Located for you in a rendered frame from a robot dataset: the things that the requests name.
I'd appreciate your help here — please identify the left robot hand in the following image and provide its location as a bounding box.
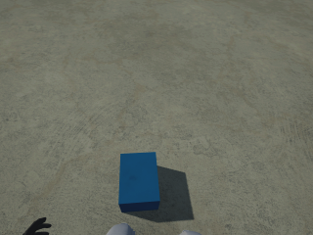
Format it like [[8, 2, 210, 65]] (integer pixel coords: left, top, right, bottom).
[[23, 217, 52, 235]]

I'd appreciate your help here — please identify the carton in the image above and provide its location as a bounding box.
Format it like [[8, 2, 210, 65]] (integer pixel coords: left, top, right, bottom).
[[118, 152, 160, 212]]

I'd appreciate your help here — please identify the robot left thigh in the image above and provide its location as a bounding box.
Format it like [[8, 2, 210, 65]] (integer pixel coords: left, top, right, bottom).
[[106, 224, 136, 235]]

